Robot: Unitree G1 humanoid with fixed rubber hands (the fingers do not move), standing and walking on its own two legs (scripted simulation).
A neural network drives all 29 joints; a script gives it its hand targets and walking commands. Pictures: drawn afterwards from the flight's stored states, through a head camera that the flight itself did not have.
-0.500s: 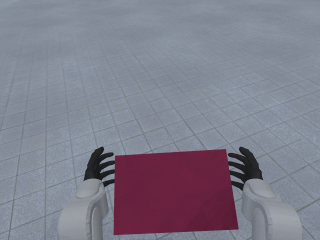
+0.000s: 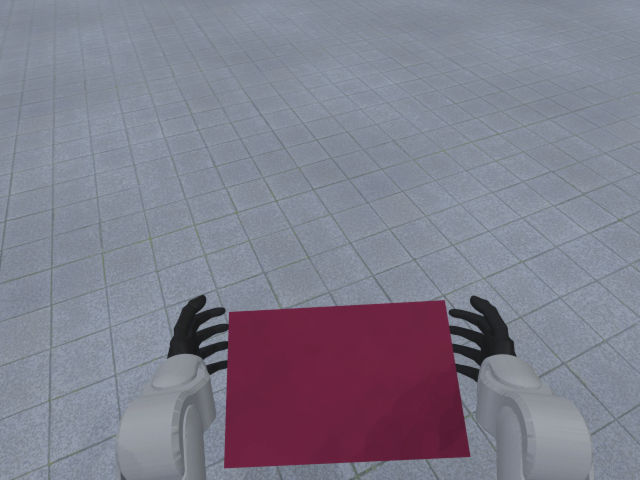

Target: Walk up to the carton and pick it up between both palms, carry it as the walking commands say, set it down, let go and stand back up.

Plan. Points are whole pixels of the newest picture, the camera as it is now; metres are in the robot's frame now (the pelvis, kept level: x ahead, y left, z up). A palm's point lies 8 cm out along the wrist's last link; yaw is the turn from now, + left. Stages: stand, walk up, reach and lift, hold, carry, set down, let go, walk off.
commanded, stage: carry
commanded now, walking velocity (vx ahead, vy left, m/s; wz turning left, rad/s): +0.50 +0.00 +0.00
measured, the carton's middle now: (339, 379) +0.28 -0.01 -0.03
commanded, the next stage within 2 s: none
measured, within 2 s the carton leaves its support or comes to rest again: neither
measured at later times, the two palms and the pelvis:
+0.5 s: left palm (213, 183) +0.55 +0.18 +0.09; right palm (414, 167) +0.59 -0.14 +0.08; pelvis +0.33 -0.01 +0.00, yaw +4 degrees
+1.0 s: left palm (241, 83) +0.90 +0.18 +0.08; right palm (388, 81) +0.91 -0.15 +0.08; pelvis +0.66 +0.01 -0.02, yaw +2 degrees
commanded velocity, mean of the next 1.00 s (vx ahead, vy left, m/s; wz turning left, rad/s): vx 0.50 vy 0.00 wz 0.00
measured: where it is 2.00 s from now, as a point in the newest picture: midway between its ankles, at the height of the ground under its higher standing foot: (309, 234)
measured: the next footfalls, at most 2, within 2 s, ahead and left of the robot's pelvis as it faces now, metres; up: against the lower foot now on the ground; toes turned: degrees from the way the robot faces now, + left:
right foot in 0.20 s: +0.28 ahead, -0.12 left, +0.00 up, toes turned -11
left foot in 0.58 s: +0.52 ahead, +0.12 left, +0.00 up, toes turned +13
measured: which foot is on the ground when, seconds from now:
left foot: down 0.00-0.20, up 0.22-0.56, down 0.58-1.00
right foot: up 0.00-0.18, down 0.20-0.60, up 0.62-0.96, down 0.98-1.00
